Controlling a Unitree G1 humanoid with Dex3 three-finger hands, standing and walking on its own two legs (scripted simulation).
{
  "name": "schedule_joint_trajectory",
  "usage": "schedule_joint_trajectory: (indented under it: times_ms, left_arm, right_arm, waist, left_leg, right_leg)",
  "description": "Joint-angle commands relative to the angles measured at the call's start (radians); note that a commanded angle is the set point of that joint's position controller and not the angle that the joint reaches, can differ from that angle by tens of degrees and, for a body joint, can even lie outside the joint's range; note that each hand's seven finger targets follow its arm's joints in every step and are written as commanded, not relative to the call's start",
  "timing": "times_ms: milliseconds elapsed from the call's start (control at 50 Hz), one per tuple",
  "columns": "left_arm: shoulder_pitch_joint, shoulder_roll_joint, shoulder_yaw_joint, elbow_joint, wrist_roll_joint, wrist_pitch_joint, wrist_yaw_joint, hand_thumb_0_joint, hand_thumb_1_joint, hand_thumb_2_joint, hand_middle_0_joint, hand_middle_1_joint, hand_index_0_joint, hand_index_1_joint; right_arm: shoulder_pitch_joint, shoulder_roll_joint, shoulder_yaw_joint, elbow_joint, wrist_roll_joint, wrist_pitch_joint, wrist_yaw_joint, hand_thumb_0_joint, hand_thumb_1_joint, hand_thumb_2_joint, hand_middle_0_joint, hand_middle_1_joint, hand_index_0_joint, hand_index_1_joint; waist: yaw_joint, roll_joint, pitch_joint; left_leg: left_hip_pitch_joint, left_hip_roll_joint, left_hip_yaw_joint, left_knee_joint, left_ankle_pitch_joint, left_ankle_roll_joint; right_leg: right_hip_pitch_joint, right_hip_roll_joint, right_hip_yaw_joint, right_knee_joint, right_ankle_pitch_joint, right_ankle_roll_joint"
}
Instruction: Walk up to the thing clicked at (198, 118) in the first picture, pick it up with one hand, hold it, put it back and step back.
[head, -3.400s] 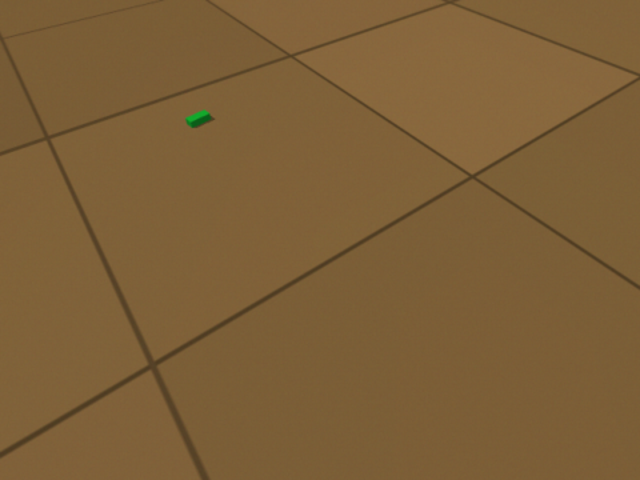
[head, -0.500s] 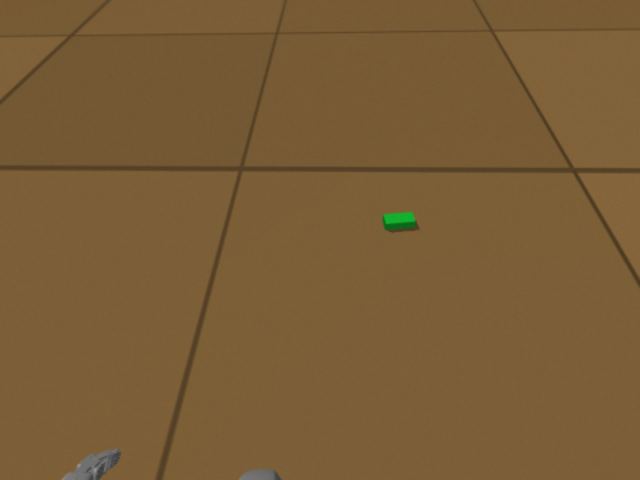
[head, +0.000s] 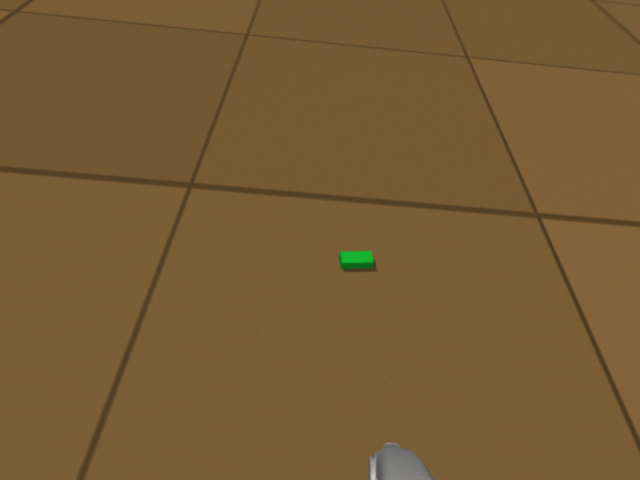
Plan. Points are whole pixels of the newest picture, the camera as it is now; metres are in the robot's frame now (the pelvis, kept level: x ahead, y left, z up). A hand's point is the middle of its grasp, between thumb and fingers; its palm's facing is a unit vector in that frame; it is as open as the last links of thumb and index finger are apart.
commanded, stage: walk up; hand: left
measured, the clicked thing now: (356, 259) +1.00 -0.19 -0.74
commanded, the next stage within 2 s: none
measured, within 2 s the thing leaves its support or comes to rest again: neither
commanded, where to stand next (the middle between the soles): +0.64 -0.49 m, yaw +8 degrees
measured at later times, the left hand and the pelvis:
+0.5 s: hand (225, 460) +0.18 +0.14 -0.16, palm faces +0.05 -0.95 -0.31, open 7.4 cm; pelvis +0.17 -0.14 -0.01, yaw +3 degrees
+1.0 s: hand (326, 335) +0.37 -0.01 -0.13, palm faces +0.05 -0.92 -0.39, open 7.4 cm; pelvis +0.31 -0.31 -0.01, yaw +3 degrees
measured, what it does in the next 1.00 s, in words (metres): walks ahead: right foot, then left foot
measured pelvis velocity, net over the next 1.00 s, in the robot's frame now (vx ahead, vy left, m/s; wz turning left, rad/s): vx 0.31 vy -0.31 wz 0.05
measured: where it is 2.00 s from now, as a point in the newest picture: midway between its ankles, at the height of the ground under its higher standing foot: (463, 364)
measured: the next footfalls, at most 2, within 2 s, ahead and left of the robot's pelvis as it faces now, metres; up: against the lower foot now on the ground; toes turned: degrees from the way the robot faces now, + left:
right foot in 0.12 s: +0.18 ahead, -0.23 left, +0.00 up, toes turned -5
left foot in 0.46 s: +0.30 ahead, -0.05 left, +0.00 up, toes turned +10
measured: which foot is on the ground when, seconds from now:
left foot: down 0.00-0.14, up 0.16-0.44, down 0.46-0.88, up 0.90-1.00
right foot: up 0.00-0.10, down 0.12-0.46, up 0.48-0.84, down 0.86-1.00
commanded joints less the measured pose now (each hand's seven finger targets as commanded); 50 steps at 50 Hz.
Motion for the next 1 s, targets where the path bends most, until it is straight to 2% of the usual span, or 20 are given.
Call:
schedule_joint_trajectory:
  times_ms: [0,60,100,120,140,220,300,400,420,440,460,480,560,620,700,820,840,860,880,980]
  left_arm:
    - [-0.020,0.182,0.064,-0.077,-0.007,-0.019,-0.006,0.000,0.900,0.900,-0.200,-0.300,-0.200,-0.300]
    - [0.047,0.186,0.080,-0.033,-0.006,-0.023,-0.002,0.000,0.900,0.900,-0.200,-0.300,-0.200,-0.300]
    - [0.184,0.250,0.107,0.012,0.011,-0.040,0.018,0.000,0.900,0.900,-0.200,-0.300,-0.200,-0.300]
    - [0.237,0.342,0.120,0.000,0.018,-0.052,0.035,0.000,0.900,0.900,-0.200,-0.300,-0.200,-0.300]
    - [0.139,0.376,0.108,-0.041,0.001,-0.057,0.043,0.000,0.900,0.900,-0.200,-0.300,-0.200,-0.300]
    - [0.008,0.273,0.078,-0.068,-0.012,-0.068,0.064,0.000,0.900,0.900,-0.200,-0.300,-0.200,-0.300]
    - [0.024,0.232,0.056,-0.098,-0.003,-0.070,0.062,0.000,0.900,0.900,-0.200,-0.300,-0.200,-0.300]
    - [-0.074,0.190,0.027,-0.161,-0.010,-0.052,0.053,0.000,0.900,0.900,-0.200,-0.300,-0.200,-0.300]
    - [-0.040,0.140,0.008,-0.168,-0.012,-0.053,0.052,0.000,0.900,0.900,-0.200,-0.300,-0.200,-0.300]
    - [0.000,0.080,-0.006,-0.178,-0.010,-0.053,0.051,0.000,0.900,0.900,-0.200,-0.300,-0.200,-0.300]
    - [0.047,0.134,0.013,-0.164,-0.007,-0.032,0.055,0.000,0.900,0.900,-0.200,-0.300,-0.200,-0.300]
    - [0.046,0.239,0.037,-0.139,0.002,-0.014,0.061,0.000,0.900,0.900,-0.200,-0.300,-0.200,-0.300]
    - [0.086,0.216,0.051,-0.084,-0.003,-0.009,0.051,0.000,0.900,0.900,-0.200,-0.300,-0.200,-0.300]
    - [0.046,0.185,0.053,-0.088,0.002,-0.003,0.030,0.000,0.900,0.900,-0.200,-0.300,-0.200,-0.300]
    - [-0.026,0.185,0.061,-0.097,0.000,0.007,0.005,0.000,0.900,0.900,-0.200,-0.300,-0.200,-0.300]
    - [0.103,0.204,0.089,-0.023,0.002,-0.009,0.014,0.000,0.900,0.900,-0.200,-0.300,-0.200,-0.300]
    - [0.168,0.246,0.103,-0.004,0.014,-0.019,0.027,0.000,0.900,0.900,-0.200,-0.300,-0.200,-0.300]
    - [0.228,0.332,0.117,-0.015,0.024,-0.031,0.042,0.000,0.900,0.900,-0.200,-0.300,-0.200,-0.300]
    - [0.139,0.374,0.105,-0.053,0.005,-0.038,0.050,0.000,0.900,0.900,-0.200,-0.300,-0.200,-0.300]
    - [0.003,0.257,0.069,-0.084,-0.009,-0.053,0.071,0.000,0.900,0.900,-0.200,-0.300,-0.200,-0.300]
  right_arm:
    - [-0.045,-0.374,-0.114,-0.041,-0.002,-0.020,-0.018,0.000,-0.900,-0.900,0.200,0.300,0.200,0.300]
    - [-0.097,-0.354,-0.108,-0.030,-0.007,0.000,-0.019,0.000,-0.900,-0.900,0.200,0.300,0.200,0.300]
    - [-0.051,-0.238,-0.069,-0.018,-0.013,0.018,-0.027,0.000,-0.900,-0.900,0.200,0.300,0.200,0.300]
    - [-0.068,-0.137,-0.032,-0.050,0.005,0.020,-0.031,0.000,-0.900,-0.900,0.200,0.300,0.200,0.300]
    - [-0.107,-0.208,-0.055,-0.062,0.011,0.026,-0.048,0.000,-0.900,-0.900,0.200,0.300,0.200,0.300]
    - [0.012,-0.252,-0.056,0.053,0.019,0.009,-0.030,0.000,-0.900,-0.900,0.200,0.300,0.200,0.300]
    - [0.004,-0.215,-0.053,0.039,0.012,0.006,-0.012,0.000,-0.900,-0.900,0.200,0.300,0.200,0.300]
    - [0.163,-0.203,-0.072,0.060,0.014,-0.010,-0.024,0.000,-0.900,-0.900,0.200,0.300,0.200,0.300]
    - [0.238,-0.249,-0.090,0.074,0.002,-0.014,-0.037,0.000,-0.900,-0.900,0.200,0.300,0.200,0.300]
    - [0.281,-0.336,-0.115,0.061,-0.011,-0.015,-0.052,0.000,-0.900,-0.900,0.200,0.300,0.200,0.300]
    - [0.237,-0.388,-0.124,0.007,-0.008,-0.012,-0.064,0.000,-0.900,-0.900,0.200,0.300,0.200,0.300]
    - [0.167,-0.397,-0.128,-0.014,0.029,-0.007,-0.066,0.000,-0.900,-0.900,0.200,0.300,0.200,0.300]
    - [0.031,-0.292,-0.087,-0.019,0.014,-0.010,-0.055,0.000,-0.900,-0.900,0.200,0.300,0.200,0.300]
    - [0.038,-0.307,-0.094,-0.015,0.002,-0.017,-0.043,0.000,-0.900,-0.900,0.200,0.300,0.200,0.300]
    - [0.003,-0.367,-0.114,-0.018,-0.007,-0.013,-0.035,0.000,-0.900,-0.900,0.200,0.300,0.200,0.300]
    - [-0.052,-0.324,-0.096,0.006,-0.019,0.021,-0.034,0.000,-0.900,-0.900,0.200,0.300,0.200,0.300]
    - [-0.016,-0.250,-0.072,0.012,-0.021,0.032,-0.037,0.000,-0.900,-0.900,0.200,0.300,0.200,0.300]
    - [-0.047,-0.157,-0.037,-0.022,-0.006,0.034,-0.039,0.000,-0.900,-0.900,0.200,0.300,0.200,0.300]
    - [-0.114,-0.219,-0.058,-0.047,0.009,0.036,-0.056,0.000,-0.900,-0.900,0.200,0.300,0.200,0.300]
    - [0.043,-0.251,-0.054,0.080,0.014,0.009,-0.032,0.000,-0.900,-0.900,0.200,0.300,0.200,0.300]
  waist:
    - [0.016,0.313,-0.026]
    - [0.070,0.257,-0.060]
    - [0.144,-0.047,-0.104]
    - [0.182,-0.320,-0.055]
    - [0.135,-0.248,-0.013]
    - [0.037,-0.108,-0.002]
    - [0.051,-0.089,-0.002]
    - [-0.059,0.043,-0.087]
    - [-0.094,0.147,-0.144]
    - [-0.100,0.342,-0.176]
    - [-0.076,0.245,-0.170]
    - [-0.069,0.141,-0.124]
    - [0.013,0.181,-0.002]
    - [-0.002,0.233,0.000]
    - [-0.011,0.297,0.009]
    - [0.079,0.158,-0.068]
    - [0.119,-0.027,-0.087]
    - [0.162,-0.279,-0.042]
    - [0.135,-0.223,0.009]
    - [0.032,-0.114,0.002]
  left_leg:
    - [-0.099,0.210,-0.198,-0.330,-0.288,0.177]
    - [-0.181,0.167,-0.119,-0.192,-0.277,0.138]
    - [-0.291,0.052,0.008,0.262,-0.186,0.091]
    - [-0.565,-0.072,0.018,0.562,-0.305,0.046]
    - [-0.585,-0.045,-0.114,0.631,-0.287,0.042]
    - [-0.420,0.047,-0.117,0.455,-0.114,0.042]
    - [-0.277,-0.003,-0.036,0.235,-0.107,0.031]
    - [0.164,-0.062,0.000,-0.091,0.175,0.045]
    - [0.334,-0.024,-0.088,-0.141,0.149,0.055]
    - [0.453,0.201,-0.461,-0.253,-0.044,0.111]
    - [0.420,0.396,-0.827,-0.374,-0.242,0.193]
    - [0.319,0.430,-0.836,-0.387,-0.295,0.235]
    - [0.068,0.253,-0.393,-0.350,-0.158,0.192]
    - [0.018,0.228,-0.291,-0.339,-0.094,0.208]
    - [-0.064,0.218,-0.243,-0.339,-0.289,0.193]
    - [-0.213,0.122,-0.081,-0.029,-0.318,0.120]
    - [-0.301,0.064,-0.014,0.230,-0.298,0.096]
    - [-0.550,-0.057,0.023,0.542,-0.328,0.047]
    - [-0.583,-0.047,-0.118,0.611,-0.294,0.039]
    - [-0.355,0.022,-0.075,0.354,-0.169,0.032]
  right_leg:
    - [0.104,0.002,-0.059,-0.138,0.072,-0.007]
    - [0.315,0.067,-0.150,-0.251,0.085,-0.012]
    - [0.495,0.090,-0.100,-0.406,-0.091,-0.041]
    - [0.539,-0.124,0.346,-0.657,-0.339,-0.117]
    - [0.458,-0.230,0.551,-0.786,-0.375,-0.192]
    - [0.364,-0.138,0.244,-0.637,-0.127,-0.232]
    - [0.313,-0.116,0.130,-0.623,0.102,-0.262]
    - [0.149,-0.048,-0.026,-0.414,0.163,-0.202]
    - [0.072,0.003,-0.073,-0.228,0.212,-0.154]
    - [-0.105,0.108,-0.109,0.011,-0.046,-0.090]
    - [-0.217,0.151,-0.001,0.176,-0.162,-0.044]
    - [-0.207,0.096,0.087,0.251,-0.152,-0.038]
    - [-0.103,0.018,0.080,0.174,-0.009,-0.004]
    - [-0.069,0.004,0.038,0.104,0.025,0.013]
    - [-0.001,-0.006,-0.001,-0.048,0.038,0.012]
    - [0.379,0.114,-0.162,-0.295,-0.008,-0.009]
    - [0.476,0.112,-0.111,-0.390,-0.118,-0.037]
    - [0.502,-0.101,0.333,-0.625,-0.379,-0.121]
    - [0.416,-0.221,0.565,-0.784,-0.427,-0.214]
    - [0.331,-0.115,0.210,-0.588,-0.027,-0.252]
